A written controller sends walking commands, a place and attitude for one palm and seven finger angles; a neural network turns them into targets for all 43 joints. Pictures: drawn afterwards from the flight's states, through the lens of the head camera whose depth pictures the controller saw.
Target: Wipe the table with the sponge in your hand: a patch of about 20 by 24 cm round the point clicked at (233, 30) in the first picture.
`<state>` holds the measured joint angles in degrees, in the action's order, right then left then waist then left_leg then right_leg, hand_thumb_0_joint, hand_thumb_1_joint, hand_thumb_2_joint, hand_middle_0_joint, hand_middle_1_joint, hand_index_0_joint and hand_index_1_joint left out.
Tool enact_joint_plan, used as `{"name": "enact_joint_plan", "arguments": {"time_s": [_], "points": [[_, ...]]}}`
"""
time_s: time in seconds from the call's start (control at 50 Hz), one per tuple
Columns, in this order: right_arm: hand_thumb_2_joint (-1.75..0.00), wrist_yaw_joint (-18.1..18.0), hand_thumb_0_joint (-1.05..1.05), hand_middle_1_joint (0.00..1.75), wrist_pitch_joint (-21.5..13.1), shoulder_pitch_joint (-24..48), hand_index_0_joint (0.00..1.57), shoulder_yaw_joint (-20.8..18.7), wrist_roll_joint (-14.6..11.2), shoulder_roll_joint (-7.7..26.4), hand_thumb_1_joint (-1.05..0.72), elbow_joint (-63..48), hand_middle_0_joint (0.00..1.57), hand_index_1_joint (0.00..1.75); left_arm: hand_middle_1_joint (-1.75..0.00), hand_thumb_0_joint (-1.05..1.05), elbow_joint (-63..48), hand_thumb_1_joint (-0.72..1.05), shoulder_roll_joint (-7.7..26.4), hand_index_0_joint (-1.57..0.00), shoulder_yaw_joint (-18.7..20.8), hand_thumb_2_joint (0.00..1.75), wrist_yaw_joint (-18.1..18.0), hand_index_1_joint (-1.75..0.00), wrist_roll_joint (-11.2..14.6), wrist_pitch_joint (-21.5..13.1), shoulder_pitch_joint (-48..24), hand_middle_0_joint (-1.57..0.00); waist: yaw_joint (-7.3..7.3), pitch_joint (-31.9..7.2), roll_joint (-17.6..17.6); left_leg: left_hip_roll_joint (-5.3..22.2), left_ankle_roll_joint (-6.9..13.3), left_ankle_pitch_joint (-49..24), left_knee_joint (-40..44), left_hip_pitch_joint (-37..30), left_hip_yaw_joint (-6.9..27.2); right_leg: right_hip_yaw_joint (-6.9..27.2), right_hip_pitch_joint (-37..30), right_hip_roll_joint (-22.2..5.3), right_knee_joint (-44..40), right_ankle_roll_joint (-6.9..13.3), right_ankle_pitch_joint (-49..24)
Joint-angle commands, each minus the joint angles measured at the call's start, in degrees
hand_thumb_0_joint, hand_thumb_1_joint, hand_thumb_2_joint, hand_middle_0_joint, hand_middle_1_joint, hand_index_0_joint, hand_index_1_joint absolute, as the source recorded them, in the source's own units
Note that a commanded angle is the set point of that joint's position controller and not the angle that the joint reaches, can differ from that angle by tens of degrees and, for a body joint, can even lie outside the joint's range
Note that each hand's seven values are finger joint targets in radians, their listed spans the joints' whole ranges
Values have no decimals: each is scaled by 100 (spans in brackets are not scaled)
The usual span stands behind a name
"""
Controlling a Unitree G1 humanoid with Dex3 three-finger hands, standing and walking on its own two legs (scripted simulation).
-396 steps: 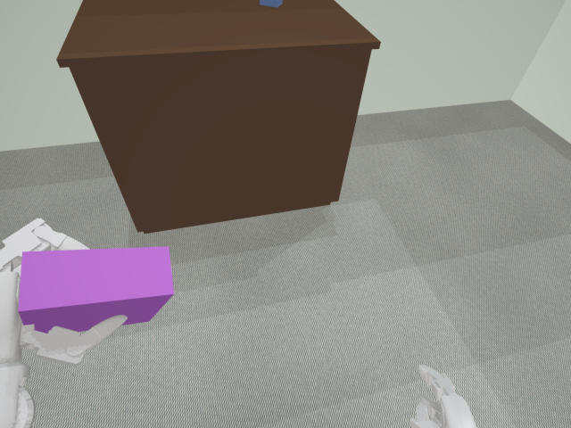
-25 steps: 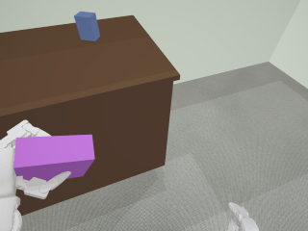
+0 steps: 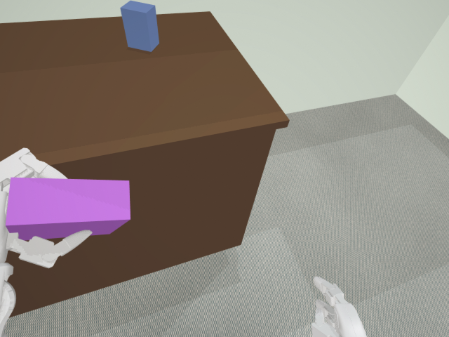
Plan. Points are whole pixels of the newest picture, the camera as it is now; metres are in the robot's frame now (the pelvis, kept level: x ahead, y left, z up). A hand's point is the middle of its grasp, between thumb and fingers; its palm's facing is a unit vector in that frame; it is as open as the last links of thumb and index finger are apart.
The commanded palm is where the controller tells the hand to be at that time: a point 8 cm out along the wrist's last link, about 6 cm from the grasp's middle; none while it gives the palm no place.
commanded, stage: shuffle to correct the standing spot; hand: left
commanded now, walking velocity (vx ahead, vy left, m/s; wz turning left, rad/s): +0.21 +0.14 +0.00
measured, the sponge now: (87, 211) +0.24 +0.22 +0.13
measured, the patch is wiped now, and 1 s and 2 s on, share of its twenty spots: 0.00 0.00 0.00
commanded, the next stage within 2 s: come to a stop and stand still in 0.86 s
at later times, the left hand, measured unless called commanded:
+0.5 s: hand (39, 166) +0.28 +0.30 +0.17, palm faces +0.42 -0.82 -0.38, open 9.6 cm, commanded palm +0.24 +0.34 +0.18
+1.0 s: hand (36, 120) +0.37 +0.35 +0.17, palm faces +0.43 -0.79 -0.44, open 9.6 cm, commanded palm +0.31 +0.38 +0.18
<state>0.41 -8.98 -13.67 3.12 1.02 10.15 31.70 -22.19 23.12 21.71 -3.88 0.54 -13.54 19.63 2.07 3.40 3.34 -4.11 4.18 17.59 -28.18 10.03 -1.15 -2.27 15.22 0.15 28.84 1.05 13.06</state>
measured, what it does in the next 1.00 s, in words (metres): walks ahead: left foot, then right foot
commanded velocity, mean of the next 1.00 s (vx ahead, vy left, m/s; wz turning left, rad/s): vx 0.15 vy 0.11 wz -0.05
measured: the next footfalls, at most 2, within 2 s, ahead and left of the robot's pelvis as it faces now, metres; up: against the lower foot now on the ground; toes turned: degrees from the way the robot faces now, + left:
left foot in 0.46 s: +0.18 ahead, +0.19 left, +0.00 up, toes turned +1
right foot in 0.70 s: +0.20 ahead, -0.01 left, +0.00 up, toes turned +0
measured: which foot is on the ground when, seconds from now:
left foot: down 0.00-0.30, up 0.32-0.44, down 0.46-0.70, up 0.72-0.96, down 0.98-1.00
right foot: down 0.00-0.46, up 0.48-0.68, down 0.70-1.00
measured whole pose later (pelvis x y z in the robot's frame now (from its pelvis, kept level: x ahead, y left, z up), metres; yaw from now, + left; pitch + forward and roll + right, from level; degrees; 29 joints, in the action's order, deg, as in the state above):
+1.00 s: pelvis +0.15 +0.10 -0.01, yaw +0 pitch -1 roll +2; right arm -1.6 -6.5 -13.6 -2.8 -0.1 16.2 35.8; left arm -27.0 20.9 23.4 -7.2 2.1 -13.9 25.2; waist 0.9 4.6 0.8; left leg 1.9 1.0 12.2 -32.0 17.9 -5.1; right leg -3.2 12.8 -4.3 37.6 -0.7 23.3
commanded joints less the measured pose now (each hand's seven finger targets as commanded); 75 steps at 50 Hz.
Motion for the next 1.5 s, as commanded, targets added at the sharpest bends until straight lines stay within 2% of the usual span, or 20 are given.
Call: {"name": "enact_joint_plan", "arguments": {"time_s": [0.0,0.22,0.26,0.28,0.3,0.36,0.42,0.46,0.52,0.58,0.64,0.68,0.8,0.92,0.96,0.98,1.02,1.16,1.26,1.48], "points": [[-90,20,0,30,-334,576,20,-492,-42,885,-90,-918,20,30,-160,0,-1879,10,646,-120,347,130,-142,-160,186,-552,-377,-120,-113,-1366,-846,653,-330,-1499,59,442,550,502,-1151,-333,266,308,-1037],[-90,23,0,30,201,578,20,-595,-183,905,-90,-1023,20,30,-160,0,-1686,10,913,-120,766,130,-184,-160,258,-301,-234,-120,-40,-1196,-611,681,-719,-4135,-1534,771,421,145,-1297,-279,812,515,-1325],[-90,50,0,30,151,776,20,-699,-234,931,-90,-1090,20,30,-160,0,-2067,10,1001,-120,780,130,-236,-160,324,-377,-278,-120,155,-1388,936,-64,-886,-1536,-4337,3006,-44,2275,-2925,-1733,276,1696,-3036],[-90,82,0,30,90,834,20,-693,-227,980,-90,-1067,20,30,-160,0,-2246,10,1017,-120,848,130,-309,-160,347,-508,-311,-120,217,-1132,1073,253,-496,1548,-5176,3913,801,3233,-2981,-2523,-5,1987,-3396],[-90,104,0,30,108,770,20,-656,-195,969,-90,-973,20,30,-160,0,-2372,10,998,-120,858,130,-355,-160,318,-542,-172,-120,181,-782,566,854,-287,2034,-4981,4087,1718,3207,-2528,-2774,42,1731,-3016],[-90,151,0,30,247,898,20,-535,-92,692,-90,-904,20,30,-160,0,-3188,10,965,-120,681,130,-292,-160,180,-602,-566,-120,-132,-558,-733,1110,-263,764,-2320,1826,798,1333,-231,-1852,175,939,-1975],[-90,-21,0,30,125,596,20,-614,-184,688,-90,-624,20,30,-160,0,-2611,10,868,-120,679,130,-310,-160,147,-412,-622,-120,-401,-1158,-1616,345,-432,-1495,-642,-1332,-260,-101,1050,-390,1746,258,-127],[-90,-135,0,30,13,630,20,-774,-145,955,-90,-824,20,30,-160,0,-2397,10,963,-120,745,130,-373,-160,101,-424,-774,-120,-347,-1116,-2960,2214,682,-525,692,-580,2793,184,1614,372,4592,-20,2426],[-90,-73,0,30,10,567,20,-737,-164,832,-90,-679,20,30,-160,0,-1710,10,1078,-120,979,130,-291,-160,74,-378,-937,-120,-314,-674,-1143,2172,1140,-1085,608,261,2589,486,1714,-156,4356,-48,2007],[-90,-25,0,30,-51,716,20,-659,-203,824,-90,-714,20,30,-160,0,-1949,10,977,-120,971,130,-258,-160,129,-430,-479,-120,-185,-970,-1624,1718,833,-433,537,880,1460,144,584,-212,2657,-27,1560],[-90,3,0,30,-42,726,20,-525,-220,735,-90,-797,20,30,-160,0,-1868,10,820,-120,797,130,-271,-160,132,-269,379,-120,-13,-1067,-890,1191,201,1185,-283,2398,547,23,-1584,-94,357,64,1032],[-90,-14,0,30,125,782,20,-527,-187,632,-90,-863,20,30,-160,0,-1780,10,1169,-120,1068,130,-321,-160,158,-197,540,-120,-31,-789,1504,197,-367,1200,-3509,3492,-206,3707,-1418,-2180,-1717,938,2506],[-90,-110,0,30,173,633,20,-500,-124,700,-90,-473,20,30,-160,0,-1253,10,1023,-120,1176,130,-434,-160,119,-373,650,-120,-158,-661,258,899,-510,188,-3202,2961,301,1409,-1139,-1691,-617,844,-2113],[-90,-200,0,30,-112,722,20,-623,-102,678,-90,-479,20,30,-160,0,-1423,10,683,-120,585,130,-502,-160,95,-357,-111,-120,-114,-1179,213,183,-310,-1146,-79,154,-945,335,-903,-1029,303,271,-2466],[-90,-235,0,30,-178,708,20,-770,-182,882,-90,-606,20,30,-160,0,-2020,10,689,-120,510,130,-470,-160,160,-387,-173,-120,-238,-1479,-787,947,134,-2313,125,-1228,161,133,128,-641,1825,-102,-2105],[-90,-208,0,30,-136,577,20,-804,-198,956,-90,-618,20,30,-160,0,-2158,10,700,-120,529,130,-496,-160,144,-386,-8,-120,-218,-1748,-1514,1768,620,-3838,5,-1876,1164,-95,1014,-255,2755,-214,213],[-90,-168,0,30,-35,506,20,-798,-183,833,-90,-613,20,30,-160,0,-1901,10,798,-120,669,130,-507,-160,69,-276,73,-120,-188,-1238,-1296,2114,828,-4477,361,-1544,1489,158,1520,-126,3025,-111,1805],[-90,-196,0,30,-76,823,20,-465,-194,721,-90,-770,20,30,-160,0,-1749,10,910,-120,942,130,-522,-160,152,-36,365,-120,-127,-583,-1231,1574,-116,-1121,530,1136,218,-133,-936,-60,-111,-133,-41],[-90,-165,0,30,-26,673,20,-498,-184,644,-90,-710,20,30,-160,0,-1500,10,574,-120,502,130,-456,-160,257,159,200,-120,-199,-536,682,486,-579,221,-1290,667,-65,2158,118,-1367,-1559,689,-485],[-90,-348,0,30,40,870,20,-424,-144,757,-90,-748,20,30,-160,0,-2350,10,700,-120,423,130,-599,-160,178,121,-12,-120,-95,-1573,-1283,1149,-395,-3291,350,-70,610,232,-1079,-237,-79,-13,-1911]]}}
